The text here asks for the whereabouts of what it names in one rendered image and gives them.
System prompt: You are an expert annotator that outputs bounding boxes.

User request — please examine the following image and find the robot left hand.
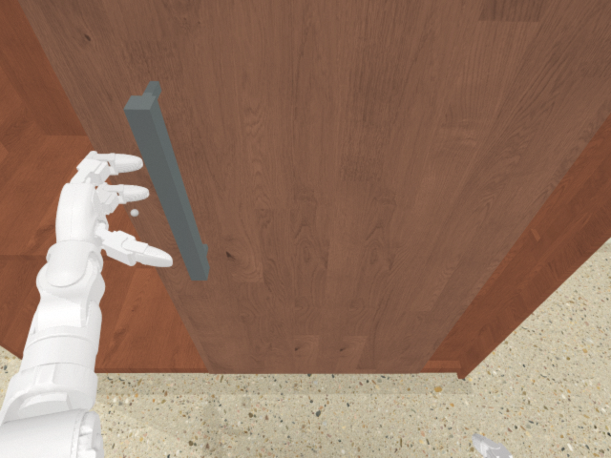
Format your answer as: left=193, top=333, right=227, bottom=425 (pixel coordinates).
left=55, top=151, right=173, bottom=267

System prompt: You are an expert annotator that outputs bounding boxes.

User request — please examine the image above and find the robot right hand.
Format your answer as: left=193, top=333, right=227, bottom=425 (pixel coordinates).
left=472, top=433, right=513, bottom=458

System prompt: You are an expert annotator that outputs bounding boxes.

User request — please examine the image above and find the robot left upper arm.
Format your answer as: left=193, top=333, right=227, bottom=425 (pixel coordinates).
left=0, top=408, right=104, bottom=458

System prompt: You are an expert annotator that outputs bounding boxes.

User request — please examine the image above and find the handle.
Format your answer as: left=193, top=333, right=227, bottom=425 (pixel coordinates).
left=123, top=81, right=210, bottom=281
left=531, top=152, right=611, bottom=262

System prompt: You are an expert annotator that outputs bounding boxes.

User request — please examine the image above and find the wardrobe door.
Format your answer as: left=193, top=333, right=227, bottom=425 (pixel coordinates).
left=429, top=114, right=611, bottom=361
left=18, top=0, right=611, bottom=374

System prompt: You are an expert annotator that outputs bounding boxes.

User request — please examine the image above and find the robot left forearm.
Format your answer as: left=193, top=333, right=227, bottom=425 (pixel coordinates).
left=0, top=240, right=105, bottom=426

